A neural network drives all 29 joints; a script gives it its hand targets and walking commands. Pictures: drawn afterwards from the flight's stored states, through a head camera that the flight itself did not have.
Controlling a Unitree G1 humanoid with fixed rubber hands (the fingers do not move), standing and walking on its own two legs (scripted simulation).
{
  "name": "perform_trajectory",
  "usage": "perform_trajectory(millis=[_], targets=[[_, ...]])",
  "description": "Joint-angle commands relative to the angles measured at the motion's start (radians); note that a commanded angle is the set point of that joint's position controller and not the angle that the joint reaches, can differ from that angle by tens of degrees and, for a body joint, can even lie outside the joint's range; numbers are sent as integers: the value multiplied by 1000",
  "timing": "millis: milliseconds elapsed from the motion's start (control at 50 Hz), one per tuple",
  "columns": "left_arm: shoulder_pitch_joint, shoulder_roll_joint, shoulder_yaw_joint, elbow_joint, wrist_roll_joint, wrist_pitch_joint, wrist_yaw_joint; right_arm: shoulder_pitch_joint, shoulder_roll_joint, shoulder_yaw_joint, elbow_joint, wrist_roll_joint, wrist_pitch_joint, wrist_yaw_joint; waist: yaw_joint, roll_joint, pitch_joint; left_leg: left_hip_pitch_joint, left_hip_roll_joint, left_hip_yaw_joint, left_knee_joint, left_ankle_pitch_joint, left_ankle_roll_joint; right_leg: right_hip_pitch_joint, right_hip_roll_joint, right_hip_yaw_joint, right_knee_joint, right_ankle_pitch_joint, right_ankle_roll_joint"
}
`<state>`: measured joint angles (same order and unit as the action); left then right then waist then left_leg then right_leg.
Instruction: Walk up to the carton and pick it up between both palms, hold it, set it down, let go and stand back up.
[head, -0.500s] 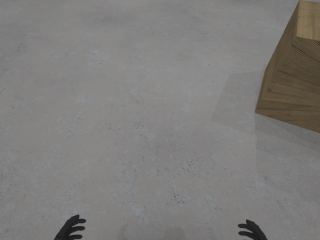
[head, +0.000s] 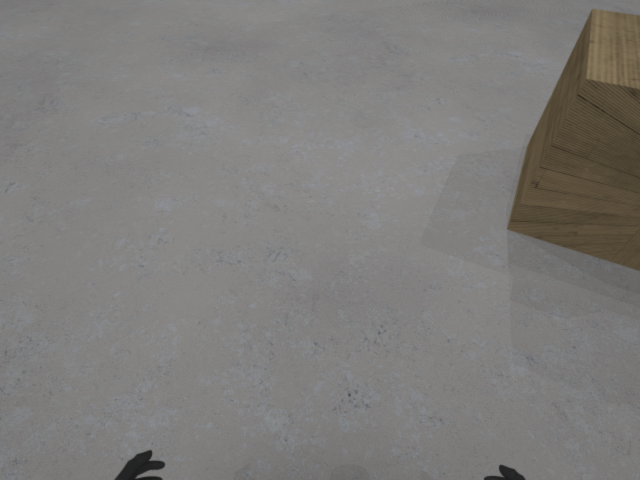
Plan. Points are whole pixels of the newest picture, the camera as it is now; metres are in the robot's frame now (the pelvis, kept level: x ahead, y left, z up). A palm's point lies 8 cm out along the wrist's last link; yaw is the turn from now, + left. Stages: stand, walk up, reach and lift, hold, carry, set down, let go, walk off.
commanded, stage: stand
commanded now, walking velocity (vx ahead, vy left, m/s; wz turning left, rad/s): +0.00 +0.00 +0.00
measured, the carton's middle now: out of the picture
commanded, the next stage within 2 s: none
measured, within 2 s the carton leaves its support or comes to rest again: neither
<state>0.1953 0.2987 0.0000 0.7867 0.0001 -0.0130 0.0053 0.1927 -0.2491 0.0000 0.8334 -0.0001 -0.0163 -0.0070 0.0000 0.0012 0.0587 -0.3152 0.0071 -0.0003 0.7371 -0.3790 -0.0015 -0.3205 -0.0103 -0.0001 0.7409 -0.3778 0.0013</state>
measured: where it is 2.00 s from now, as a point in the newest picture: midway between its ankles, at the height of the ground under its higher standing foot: outside the picture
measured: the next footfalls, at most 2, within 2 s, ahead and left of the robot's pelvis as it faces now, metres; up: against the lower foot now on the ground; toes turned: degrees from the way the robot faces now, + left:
none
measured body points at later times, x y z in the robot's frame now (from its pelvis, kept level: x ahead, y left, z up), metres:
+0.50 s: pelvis -0.01 +0.00 +0.00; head -0.01 +0.01 +0.45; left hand +0.08 +0.28 -0.12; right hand +0.08 -0.26 -0.13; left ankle +0.01 +0.12 -0.71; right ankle +0.01 -0.12 -0.71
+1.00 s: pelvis -0.02 +0.00 +0.01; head -0.02 +0.01 +0.46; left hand +0.06 +0.28 -0.13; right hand +0.05 -0.27 -0.13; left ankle +0.01 +0.12 -0.71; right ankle +0.01 -0.12 -0.71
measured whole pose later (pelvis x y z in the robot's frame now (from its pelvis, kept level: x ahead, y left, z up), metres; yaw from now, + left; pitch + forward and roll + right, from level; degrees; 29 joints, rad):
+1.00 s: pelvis -0.02 +0.00 +0.01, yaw +0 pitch -3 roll +0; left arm 0.19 0.31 0.00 0.98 0.00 -0.01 0.01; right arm 0.19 -0.27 0.00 1.01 0.00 -0.02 0.00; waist 0.00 0.00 0.05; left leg -0.32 0.02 0.00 0.68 -0.31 0.00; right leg -0.32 0.00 0.00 0.66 -0.30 0.01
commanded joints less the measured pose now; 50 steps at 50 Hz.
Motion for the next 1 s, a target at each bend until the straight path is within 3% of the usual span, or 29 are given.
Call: perform_trajectory(millis=[0,20,100,140,200,220,260,280,320,340,360,400,480,500,520,580,600,620,640,680,700,760,800,820,860,880,920,940,980], targets=[[-54,247,87,-35,33,-43,2,-51,-257,-76,-43,-24,-44,-3,9,29,-56,-2,71,-115,-200,165,74,51,-77,106,-164,195,-81],[-75,212,75,-30,21,-36,5,-85,-271,-76,-46,-28,-40,-3,12,-11,-55,-14,78,-122,-198,156,85,41,-74,106,-181,164,-73],[-103,251,81,-19,31,-46,9,-94,-253,-83,-47,-23,-34,-7,-10,14,-70,36,95,-125,-183,210,81,19,-74,105,-202,162,-80],[-78,243,77,-3,27,-43,9,-68,-264,-73,-22,-27,-33,-1,-9,-69,-45,53,81,-98,-206,170,69,7,-89,136,-230,174,-76],[-72,230,69,15,12,-37,7,-46,-255,-70,1,-26,-39,-5,-13,47,-64,21,84,-124,-204,161,77,59,-85,129,-207,185,-73],[-105,221,73,20,29,-37,9,-67,-252,-62,-3,-33,-33,-11,-7,-17,-53,30,88,-115,-215,159,85,34,-84,131,-226,141,-69],[-100,245,73,29,31,-41,15,-105,-272,-79,-8,-26,-32,-2,-19,45,-66,42,95,-116,-230,150,80,22,-65,107,-229,122,-69],[-93,242,70,25,25,-44,18,-82,-296,-83,-3,-18,-32,-2,-5,-52,-62,-3,83,-132,-231,147,73,62,-68,97,-217,182,-63],[-33,245,70,35,17,-44,13,-78,-293,-82,15,-18,-24,-3,12,31,-80,32,83,-111,-196,187,75,44,-91,144,-230,171,-82],[-94,266,82,53,27,-45,11,-72,-266,-71,34,-33,-24,-8,13,-48,-77,7,84,-128,-231,118,84,65,-85,101,-204,117,-74],[-81,250,72,47,12,-39,8,-82,-290,-82,20,-23,-31,-2,1,-3,-41,16,78,-128,-241,90,74,19,-81,136,-220,109,-71],[-93,244,73,51,29,-36,6,-85,-268,-74,28,-26,-37,1,6,-42,-22,-12,64,-118,-235,116,68,11,-75,125,-256,84,-76],[-95,246,69,68,21,-43,0,-96,-302,-71,35,-27,-33,-2,4,24,-19,-21,112,-159,-283,30,80,3,-83,129,-234,37,-71],[-79,230,60,92,16,-36,-4,-72,-308,-75,73,-29,-33,0,3,74,-6,-32,103,-181,-320,-52,79,21,-60,108,-233,14,-72],[-64,248,68,98,16,-27,3,-87,-314,-75,59,-34,-31,2,7,46,30,-61,107,-195,-340,-108,78,18,-58,98,-239,12,-71],[-83,220,67,91,17,-30,-3,-107,-301,-79,86,-25,-32,-7,13,-35,-14,-32,85,-130,-275,41,59,50,-60,93,-250,85,-62],[-104,254,70,107,18,-28,5,-101,-258,-57,81,-19,-38,-8,-7,-30,-48,4,112,-176,-293,114,74,32,-79,136,-235,116,-72],[-63,232,64,122,14,-33,7,-85,-277,-61,82,-29,-39,-3,4,88,-50,12,114,-169,-296,156,72,56,-81,111,-247,136,-71],[-54,259,71,128,23,-36,7,-112,-278,-61,83,-22,-37,-5,11,101,-52,21,98,-150,-273,166,69,72,-73,109,-248,229,-63],[-72,267,59,123,23,-45,3,-106,-269,-53,88,-6,-29,-4,-3,-13,-95,43,94,-146,-262,195,62,70,-73,92,-238,217,-65],[-62,235,60,142,10,-40,7,-47,-269,-54,104,-18,-32,-8,11,27,-56,35,103,-164,-275,188,76,62,-91,128,-235,191,-70],[-101,218,55,127,20,-35,6,-99,-294,-64,112,-20,-32,-6,8,-30,-113,74,113,-143,-273,201,72,67,-79,107,-236,193,-77],[-83,216,48,139,6,-33,5,-113,-280,-54,106,-20,-35,-11,22,35,-110,38,114,-160,-305,172,73,97,-85,112,-235,175,-72],[-62,236,56,163,16,-35,4,-79,-317,-67,132,-19,-26,-10,22,-25,-90,55,114,-143,-297,145,75,95,-75,118,-263,157,-64],[-88,263,70,149,21,-29,12,-124,-281,-58,121,-13,-29,-2,-6,50,-62,30,103,-134,-328,92,57,44,-82,133,-261,121,-73],[-79,241,56,151,11,-26,5,-118,-287,-58,119,-23,-37,1,28,104,-21,-23,107,-168,-354,52,64,56,-69,99,-265,63,-62],[-107,230,60,160,20,-24,-1,-104,-290,-60,125,-24,-38,-3,8,56,-23,-15,122,-178,-366,-48,58,29,-58,94,-275,42,-65],[-105,249,54,159,26,-35,1,-96,-309,-63,134,-12,-39,2,3,-16,2,-28,116,-168,-369,-46,53,37,-72,108,-305,6,-63],[-115,251,61,169,26,-33,0,-105,-291,-68,129,-29,-32,1,-4,64,-36,-10,99,-171,-347,-5,59,53,-87,132,-314,21,-71]])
